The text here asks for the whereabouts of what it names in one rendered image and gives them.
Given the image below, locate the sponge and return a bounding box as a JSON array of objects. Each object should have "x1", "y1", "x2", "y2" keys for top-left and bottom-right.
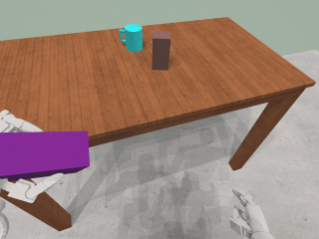
[{"x1": 0, "y1": 130, "x2": 90, "y2": 181}]

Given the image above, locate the robot right hand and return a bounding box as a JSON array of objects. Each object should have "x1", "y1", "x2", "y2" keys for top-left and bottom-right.
[{"x1": 229, "y1": 187, "x2": 270, "y2": 239}]

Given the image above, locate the robot left hand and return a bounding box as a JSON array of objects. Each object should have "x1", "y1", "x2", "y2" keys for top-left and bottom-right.
[{"x1": 0, "y1": 110, "x2": 65, "y2": 203}]

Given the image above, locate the table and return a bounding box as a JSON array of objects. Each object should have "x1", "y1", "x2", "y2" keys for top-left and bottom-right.
[{"x1": 0, "y1": 17, "x2": 316, "y2": 232}]

